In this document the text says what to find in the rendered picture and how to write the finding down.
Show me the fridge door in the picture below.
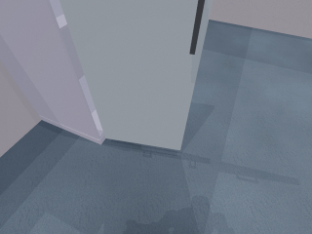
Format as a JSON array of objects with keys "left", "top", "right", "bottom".
[{"left": 59, "top": 0, "right": 214, "bottom": 150}]

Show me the handle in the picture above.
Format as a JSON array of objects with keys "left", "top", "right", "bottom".
[{"left": 189, "top": 0, "right": 205, "bottom": 55}]

